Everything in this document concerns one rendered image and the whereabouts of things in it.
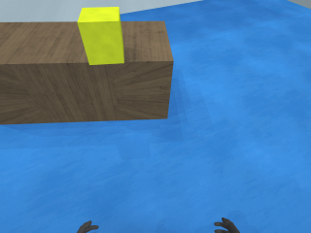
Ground right robot hand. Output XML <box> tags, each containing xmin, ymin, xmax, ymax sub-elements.
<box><xmin>214</xmin><ymin>217</ymin><xmax>240</xmax><ymax>233</ymax></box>

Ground left robot hand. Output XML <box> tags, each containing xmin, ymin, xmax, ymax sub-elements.
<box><xmin>77</xmin><ymin>220</ymin><xmax>99</xmax><ymax>233</ymax></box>

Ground carton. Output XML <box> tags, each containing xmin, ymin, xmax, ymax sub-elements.
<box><xmin>77</xmin><ymin>7</ymin><xmax>124</xmax><ymax>65</ymax></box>

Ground pedestal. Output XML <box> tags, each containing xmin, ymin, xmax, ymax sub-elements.
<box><xmin>0</xmin><ymin>20</ymin><xmax>174</xmax><ymax>125</ymax></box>

